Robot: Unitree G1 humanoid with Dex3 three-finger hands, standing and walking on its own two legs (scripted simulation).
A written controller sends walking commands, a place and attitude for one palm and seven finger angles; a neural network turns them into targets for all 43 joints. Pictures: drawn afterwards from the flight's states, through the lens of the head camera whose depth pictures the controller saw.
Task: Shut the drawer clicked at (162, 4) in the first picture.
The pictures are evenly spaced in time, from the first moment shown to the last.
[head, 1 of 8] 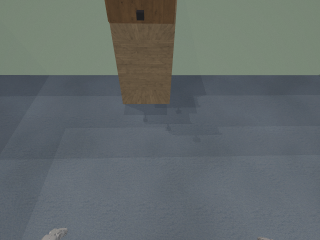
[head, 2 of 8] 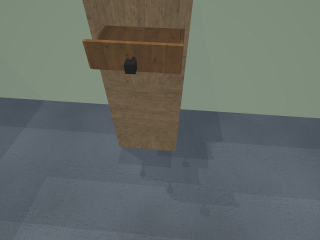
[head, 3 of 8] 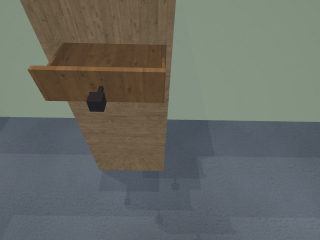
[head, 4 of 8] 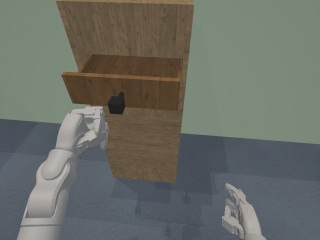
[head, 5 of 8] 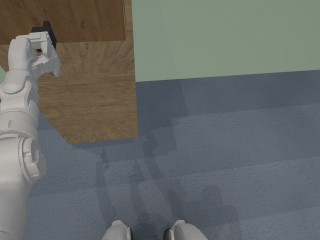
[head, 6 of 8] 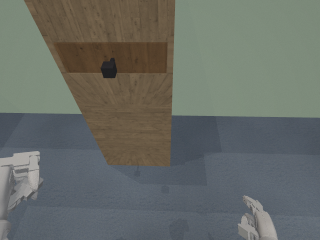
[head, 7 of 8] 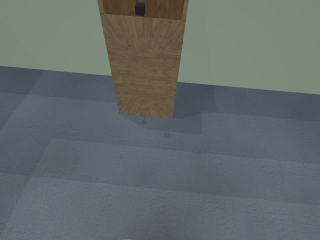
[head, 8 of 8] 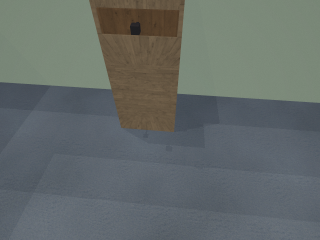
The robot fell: no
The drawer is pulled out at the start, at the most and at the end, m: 0.15 0.15 0.00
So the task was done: yes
